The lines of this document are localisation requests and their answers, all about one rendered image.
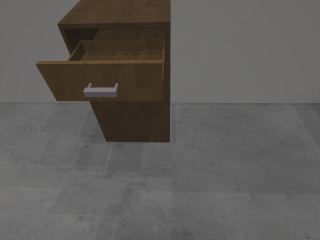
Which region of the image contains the handle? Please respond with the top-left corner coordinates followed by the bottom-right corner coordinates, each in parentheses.
top-left (83, 83), bottom-right (119, 97)

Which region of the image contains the cabinet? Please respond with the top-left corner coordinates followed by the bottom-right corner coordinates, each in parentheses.
top-left (57, 0), bottom-right (171, 143)

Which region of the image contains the drawer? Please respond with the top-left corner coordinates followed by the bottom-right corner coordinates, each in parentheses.
top-left (35, 39), bottom-right (166, 102)

